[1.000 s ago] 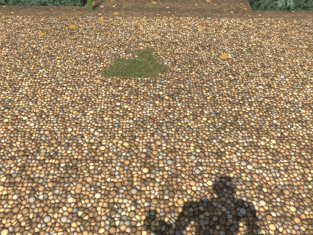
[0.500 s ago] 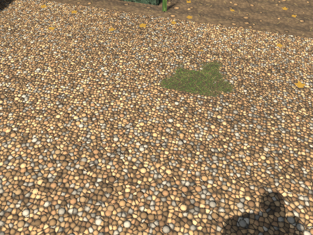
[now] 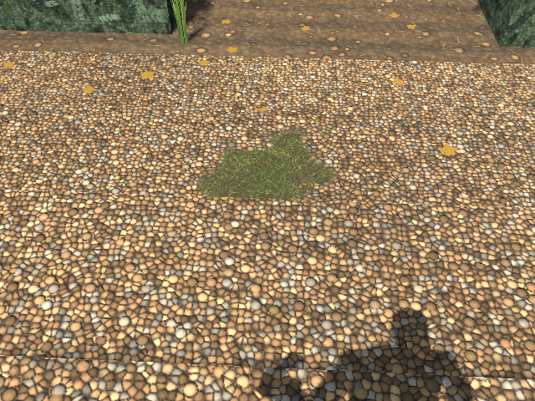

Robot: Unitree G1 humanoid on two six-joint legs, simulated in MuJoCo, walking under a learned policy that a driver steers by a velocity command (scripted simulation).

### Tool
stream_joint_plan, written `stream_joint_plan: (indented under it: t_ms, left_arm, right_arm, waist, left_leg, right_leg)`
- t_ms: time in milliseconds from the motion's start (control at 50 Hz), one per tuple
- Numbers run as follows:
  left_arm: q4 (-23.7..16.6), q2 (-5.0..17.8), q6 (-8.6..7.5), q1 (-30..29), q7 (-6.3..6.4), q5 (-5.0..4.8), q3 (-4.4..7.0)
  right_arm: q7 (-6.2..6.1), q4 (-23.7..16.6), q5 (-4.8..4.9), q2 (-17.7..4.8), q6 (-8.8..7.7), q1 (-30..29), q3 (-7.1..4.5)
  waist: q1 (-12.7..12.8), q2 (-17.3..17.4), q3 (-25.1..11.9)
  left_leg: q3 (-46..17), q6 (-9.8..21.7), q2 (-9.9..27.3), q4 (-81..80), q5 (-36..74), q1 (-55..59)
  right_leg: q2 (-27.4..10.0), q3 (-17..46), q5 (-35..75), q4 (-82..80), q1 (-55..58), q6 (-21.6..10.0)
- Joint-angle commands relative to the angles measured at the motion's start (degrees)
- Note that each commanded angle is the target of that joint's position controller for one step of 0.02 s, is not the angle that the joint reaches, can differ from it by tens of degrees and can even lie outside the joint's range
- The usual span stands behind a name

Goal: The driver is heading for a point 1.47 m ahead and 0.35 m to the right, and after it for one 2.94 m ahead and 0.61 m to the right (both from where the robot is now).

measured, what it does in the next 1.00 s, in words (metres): goes down, turning right: right foot 0.16 m lower, then left foot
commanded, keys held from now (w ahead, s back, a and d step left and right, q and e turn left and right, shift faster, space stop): w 0.44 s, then w+e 0.56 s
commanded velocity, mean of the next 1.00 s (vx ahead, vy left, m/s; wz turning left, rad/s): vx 0.50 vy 0.00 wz -0.20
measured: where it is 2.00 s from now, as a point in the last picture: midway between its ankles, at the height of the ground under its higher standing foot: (323, 225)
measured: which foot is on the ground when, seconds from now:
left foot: down 0.00-0.06, up 0.08-0.44, down 0.46-1.00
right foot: up 0.00-0.02, down 0.04-0.48, up 0.50-1.00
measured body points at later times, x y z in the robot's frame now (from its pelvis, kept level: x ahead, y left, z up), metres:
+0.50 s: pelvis +0.33 +0.03 -0.07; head +0.35 +0.04 +0.38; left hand +0.32 +0.27 -0.22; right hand +0.58 -0.20 -0.14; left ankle +0.46 +0.12 -0.79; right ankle +0.15 -0.10 -0.77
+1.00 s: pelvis +0.59 +0.01 -0.08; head +0.60 -0.01 +0.37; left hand +0.80 +0.15 -0.20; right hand +0.42 -0.13 -0.23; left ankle +0.46 +0.12 -0.79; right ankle +0.74 -0.20 -0.78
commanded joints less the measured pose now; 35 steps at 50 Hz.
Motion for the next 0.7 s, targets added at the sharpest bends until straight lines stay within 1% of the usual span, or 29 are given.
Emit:
stream_joint_plan:
  t_ms: [20, 40, 60, 80, 100, 120, 140, 160, 180, 200, 220, 260, 280, 320, 340, 400, 440, 460, 480, 500, 520, 540, 560, 580, 600, 620, 660, 680, 700]
  left_arm:
    - [-0.1, 7.5, -1.26, 3.3, 1.01, -1.02, 2.80]
    - [2.9, 10.5, -1.96, 16.2, 1.34, -1.12, 4.73]
    - [5.4, 12.6, -1.90, 30.6, 0.71, -0.95, 6.24]
    - [8.6, 12.6, -0.89, 38.3, -0.04, -0.74, 6.65]
    - [8.9, 13.8, -0.44, 37.7, 0.53, -0.83, 7.50]
    - [5.6, 10.6, -1.61, 24.6, 1.52, -1.71, 6.43]
    - [4.6, 6.9, -1.99, 19.1, 1.07, -1.15, 4.99]
    - [3.4, 3.5, -1.99, 14.9, 0.57, -1.66, 3.80]
    - [3.7, 2.1, -2.08, 14.4, 0.35, -2.01, 3.07]
    - [5.0, 1.2, -3.06, 15.2, 0.59, -2.77, 2.75]
    - [4.8, 2.0, -3.97, 14.2, 0.91, -3.59, 3.32]
    - [4.4, 7.1, -4.56, 12.2, 0.19, -3.10, 5.25]
    - [5.1, 7.7, -4.42, 12.9, -0.41, -2.41, 5.57]
    - [6.5, 7.7, -4.08, 14.9, -1.06, -1.82, 5.77]
    - [7.1, 7.5, -3.96, 16.2, -1.12, -1.76, 5.74]
    - [9.3, 7.5, -3.74, 19.0, -0.82, -1.96, 5.73]
    - [9.5, 8.4, -3.43, 18.8, -0.35, -1.70, 6.01]
    - [9.0, 8.2, -3.68, 18.5, -0.50, -1.21, 6.05]
    - [9.7, 1.6, -4.11, 26.5, -0.68, -0.35, 4.22]
    - [10.0, -0.9, -4.46, 29.7, -2.13, -0.32, 2.72]
    - [8.8, 4.2, -4.12, 16.8, -2.09, -2.52, 4.50]
    - [8.5, 4.8, -4.19, 13.8, -0.42, -3.45, 4.79]
    - [9.2, 5.1, -4.21, 15.2, 0.95, -2.48, 4.77]
    - [9.0, 1.8, -4.34, 15.2, 1.55, -1.17, 3.56]
    - [9.0, -0.3, -4.06, 14.9, 1.57, -0.41, 2.71]
    - [8.8, -1.0, -3.65, 14.5, 1.41, -0.63, 2.63]
    - [8.5, 0.3, -3.30, 13.1, 0.60, -1.89, 3.06]
    - [7.9, 0.9, -3.12, 11.8, 0.06, -1.77, 3.24]
    - [7.4, -0.1, -2.68, 10.3, -0.57, -1.55, 3.09]
  right_arm:
    - [0.77, 1.3, -0.57, -10.6, 1.66, 2.6, -2.52]
    - [2.59, 1.7, -3.19, -10.0, 1.86, 2.5, -2.14]
    - [4.25, 3.4, -3.39, -2.5, 1.45, 9.7, -0.87]
    - [5.48, -0.4, -1.41, -4.6, 1.44, 4.0, -0.99]
    - [5.70, -6.0, -0.06, -6.9, 0.71, -8.1, -1.91]
    - [3.80, -10.0, 0.14, -6.7, -0.67, -17.9, -1.95]
    - [2.06, -9.0, -0.70, -8.6, -0.93, -18.6, -2.75]
    - [1.19, -7.0, -1.08, -10.4, -0.68, -15.3, -3.51]
    - [0.72, -6.5, -2.37, -8.2, 0.57, -15.9, -3.37]
    - [0.57, -7.1, -2.80, -5.1, 1.90, -15.9, -2.31]
    - [0.74, -7.5, -2.27, -3.7, 2.48, -16.1, -1.85]
    - [1.54, -8.4, -1.67, -2.3, 3.15, -19.7, -0.70]
    - [1.99, -9.0, -1.37, -2.7, 3.34, -21.8, -0.65]
    - [2.23, -10.1, -0.95, -5.9, 3.29, -25.6, -1.58]
    - [2.13, -11.1, -0.73, -8.0, 2.93, -28.5, -2.33]
    - [1.56, -12.6, -0.42, -10.5, 2.30, -33.8, -3.67]
    - [1.39, -12.7, 0.04, -12.6, 1.59, -32.7, -5.09]
    - [1.10, -10.8, 0.90, -15.6, 0.82, -25.5, -6.62]
    - [0.91, -8.5, 0.83, -18.1, 0.60, -13.8, -7.10]
    - [0.63, -5.9, 0.85, -16.1, 1.16, -0.8, -6.53]
    - [-0.08, -3.5, -0.46, -14.0, 0.61, 1.4, -6.80]
    - [-0.69, -4.5, 0.29, -13.7, 0.03, -6.7, -6.91]
    - [-1.26, -5.4, 0.76, -10.4, 0.27, -12.1, -6.12]
    - [-1.62, -5.0, 0.79, -7.3, 0.27, -14.4, -4.98]
    - [-1.83, -5.8, 0.36, -5.9, 0.40, -17.4, -4.54]
    - [-2.00, -6.5, 0.28, -5.1, 0.20, -19.4, -4.56]
    - [-2.01, -6.0, -0.11, -5.6, -0.56, -19.4, -5.08]
    - [-1.79, -5.0, -0.91, -6.3, -0.76, -17.4, -5.34]
    - [-1.36, -3.4, -2.11, -7.5, -0.48, -14.5, -5.82]
  waist:
    - [4.5, 1.3, 8.7]
    - [10.0, 1.4, 4.4]
    - [13.4, -8.6, -12.0]
    - [18.0, -9.2, -18.9]
    - [20.6, -3.4, -11.2]
    - [16.9, 4.6, -0.5]
    - [13.5, 6.9, 2.5]
    - [9.8, 4.8, 3.5]
    - [7.5, 1.2, 6.4]
    - [6.0, 1.0, 5.0]
    - [5.4, 3.7, 3.4]
    - [6.3, 4.3, 2.6]
    - [7.0, 4.2, 2.9]
    - [7.7, 3.4, 3.8]
    - [8.3, 3.5, 4.3]
    - [8.7, 1.9, 5.1]
    - [6.9, 1.5, 3.1]
    - [4.1, 3.7, -1.0]
    - [3.3, 13.5, -14.7]
    - [-0.9, 18.8, -24.9]
    - [-4.8, 12.0, -8.1]
    - [-1.1, 10.1, 0.2]
    - [2.1, 8.0, -0.4]
    - [4.7, 6.8, -1.0]
    - [6.2, 5.0, -0.5]
    - [7.2, 4.2, -0.6]
    - [7.4, 5.3, 1.0]
    - [6.7, 4.8, 2.0]
    - [5.8, 4.9, 2.1]
  left_leg:
    - [-18.1, 9.7, 11.5, -5.5, 33.3, -4.0]
    - [-14.1, 7.1, 9.3, 5.0, 40.4, -14.6]
    - [-8.0, 0.4, 2.0, 27.2, 29.6, -32.3]
    - [-6.0, -2.2, -0.5, 45.7, 6.9, -42.0]
    - [-7.2, -1.8, -0.5, 48.6, 9.7, -56.3]
    - [-12.4, -0.9, 6.5, 28.5, 31.3, -61.5]
    - [-11.3, 0.4, 9.8, 20.2, 36.5, -51.1]
    - [-11.4, 0.2, 11.8, 9.8, 42.8, -39.8]
    - [-10.8, 0.6, 14.1, 3.1, 41.1, -35.3]
    - [-10.4, 0.5, 15.1, -1.6, 39.7, -32.4]
    - [-8.7, 0.0, 14.3, -9.4, 39.8, -29.0]
    - [-5.5, 0.3, 11.4, -19.4, 46.1, -20.7]
    - [-5.3, 0.5, 10.3, -20.8, 51.1, -19.2]
    - [-5.4, 1.4, 8.4, -23.1, 57.2, -19.9]
    - [-5.6, 1.7, 7.7, -24.4, 58.7, -20.3]
    - [-4.9, 2.6, 6.6, -27.9, 55.3, -20.6]
    - [-1.2, 4.9, 3.9, -27.2, 53.4, -9.6]
    - [-2.3, 7.5, 4.1, -24.2, 55.6, 4.9]
    - [-15.7, 17.7, 15.0, -24.4, 61.0, 31.2]
    - [-39.7, 24.5, 27.1, -36.2, 41.1, 46.5]
    - [-39.5, 16.8, 23.3, -42.6, 25.7, 33.9]
    - [-32.4, 14.0, 23.0, -44.6, 26.3, 20.0]
    - [-28.8, 14.4, 23.1, -45.7, 32.9, 12.6]
    - [-24.5, 14.2, 22.6, -46.4, 40.4, 6.9]
    - [-21.3, 13.8, 22.2, -48.3, 43.9, 2.3]
    - [-18.2, 13.3, 21.5, -50.0, 45.2, 0.7]
    - [-11.1, 12.4, 19.5, -52.8, 47.2, -0.6]
    - [-8.9, 12.7, 19.4, -53.4, 49.8, -0.2]
    - [-6.0, 12.8, 19.1, -53.3, 51.0, 0.0]
  right_leg:
    - [-0.6, -2.8, 3.4, -10.1, 11.5, -2.5]
    - [-0.3, -4.5, 6.1, -3.1, 31.5, -5.0]
    - [-8.6, 3.4, 28.3, 17.0, 63.9, -17.7]
    - [-17.0, 16.2, 26.3, 15.5, 71.9, -24.0]
    - [-17.2, 25.2, -1.2, 7.9, 68.6, -21.7]
    - [-18.3, 24.9, -20.9, -0.5, 52.1, -17.5]
    - [-15.8, 20.1, -25.6, -6.5, 37.5, -17.1]
    - [-16.7, 19.4, -19.2, -11.1, 22.3, -20.7]
    - [-16.4, 18.5, -17.7, -15.1, 15.3, -22.0]
    - [-14.9, 17.2, -17.4, -15.8, 13.0, -21.4]
    - [-12.9, 14.0, -15.8, -15.4, 12.5, -19.3]
    - [-9.2, 7.8, -7.9, -14.1, 8.9, -16.3]
    - [-8.6, 6.6, -7.4, -13.4, 8.1, -15.5]
    - [-7.8, 5.4, -9.2, -11.9, 10.7, -14.4]
    - [-7.8, 5.4, -9.6, -11.2, 12.8, -13.8]
    - [-8.8, 4.8, -8.1, -8.5, 22.0, -11.2]
    - [-7.1, 2.1, -0.4, -3.2, 21.1, -8.3]
    - [-3.4, -0.6, 2.0, 5.9, 14.8, -5.2]
    - [3.5, -2.7, -17.7, 24.2, 0.8, -0.7]
    - [9.8, -1.5, -53.1, 39.9, -12.9, 0.4]
    - [6.6, 4.2, -50.8, 48.3, -22.7, -2.6]
    - [3.2, 4.7, -44.2, 49.5, -21.4, -3.7]
    - [0.3, 5.3, -40.3, 48.1, -16.2, -4.2]
    - [-2.3, 6.4, -36.4, 46.2, -11.4, -4.3]
    - [-3.7, 6.6, -34.9, 44.5, -8.1, -3.5]
    - [-4.1, 6.0, -35.4, 42.3, -6.9, -2.7]
    - [-4.2, 5.0, -32.7, 37.0, -7.6, -1.1]
    - [-3.9, 4.7, -29.3, 34.3, -9.1, -0.3]
    - [-4.0, 3.8, -25.6, 33.5, -9.7, 0.0]
Velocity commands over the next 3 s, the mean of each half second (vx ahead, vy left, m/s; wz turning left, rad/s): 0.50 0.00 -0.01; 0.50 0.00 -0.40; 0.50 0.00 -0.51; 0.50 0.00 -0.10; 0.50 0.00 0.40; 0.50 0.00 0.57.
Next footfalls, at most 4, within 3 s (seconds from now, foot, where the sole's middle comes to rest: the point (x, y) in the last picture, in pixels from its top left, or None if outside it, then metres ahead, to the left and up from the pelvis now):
0.04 right None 0.18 -0.11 -0.83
0.46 left None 0.50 0.12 -0.83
1.20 right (313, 317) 0.85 -0.23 -0.98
1.60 left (286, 225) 1.24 -0.20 -0.98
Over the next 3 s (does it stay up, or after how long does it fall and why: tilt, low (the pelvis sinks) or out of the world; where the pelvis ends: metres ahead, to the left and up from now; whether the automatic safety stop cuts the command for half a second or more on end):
stays up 1.76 -0.57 -0.38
